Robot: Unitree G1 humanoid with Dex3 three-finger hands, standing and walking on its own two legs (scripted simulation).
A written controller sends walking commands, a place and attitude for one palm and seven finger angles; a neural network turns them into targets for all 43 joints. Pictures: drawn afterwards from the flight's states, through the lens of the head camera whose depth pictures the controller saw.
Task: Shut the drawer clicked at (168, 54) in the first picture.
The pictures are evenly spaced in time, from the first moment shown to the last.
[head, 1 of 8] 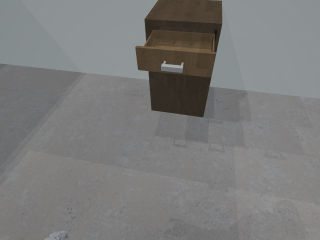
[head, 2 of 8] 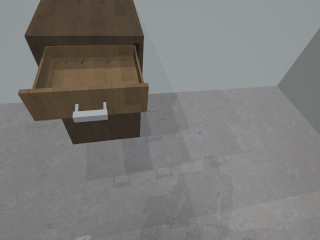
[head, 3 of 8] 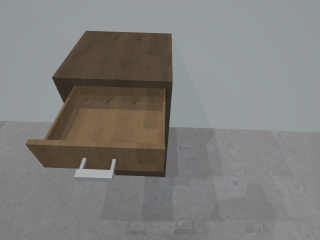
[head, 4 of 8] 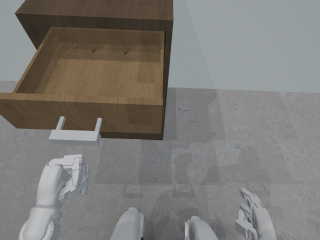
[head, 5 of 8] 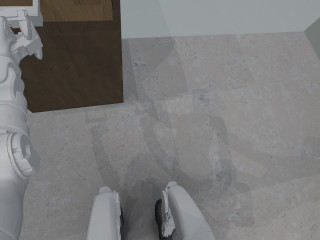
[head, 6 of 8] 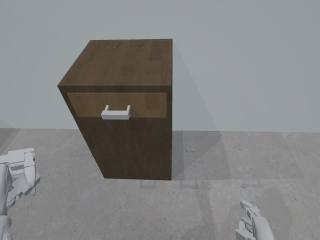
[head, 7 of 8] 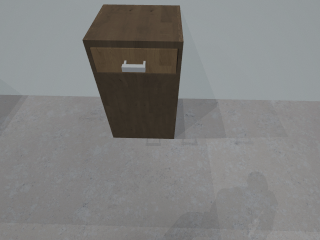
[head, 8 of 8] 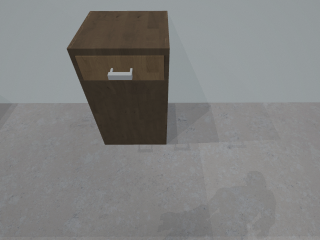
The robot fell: no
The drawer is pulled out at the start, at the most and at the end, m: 0.29 0.29 0.00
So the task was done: yes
